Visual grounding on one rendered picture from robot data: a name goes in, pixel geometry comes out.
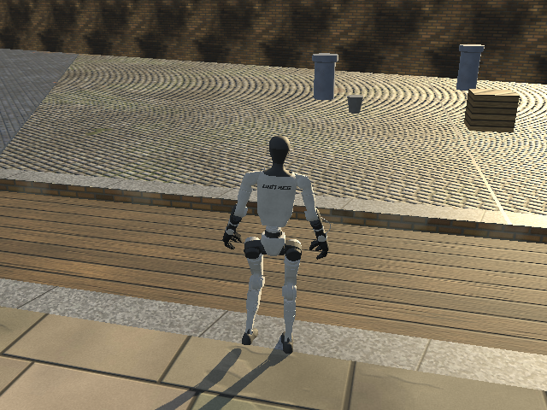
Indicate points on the robot right shin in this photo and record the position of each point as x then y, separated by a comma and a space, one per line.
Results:
290, 313

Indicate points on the left robot forearm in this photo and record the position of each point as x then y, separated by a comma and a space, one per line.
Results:
233, 222

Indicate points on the robot left upper arm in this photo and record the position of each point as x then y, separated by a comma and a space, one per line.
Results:
249, 179

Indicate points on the right robot forearm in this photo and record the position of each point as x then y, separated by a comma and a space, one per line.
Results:
319, 228

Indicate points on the left robot hand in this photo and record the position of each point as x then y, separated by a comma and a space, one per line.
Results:
234, 237

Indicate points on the left robot foot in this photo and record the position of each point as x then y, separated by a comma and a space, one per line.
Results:
248, 338

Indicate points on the right robot hand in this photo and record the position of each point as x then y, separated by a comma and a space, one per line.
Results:
324, 246

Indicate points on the robot right upper arm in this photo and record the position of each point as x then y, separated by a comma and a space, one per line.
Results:
308, 195

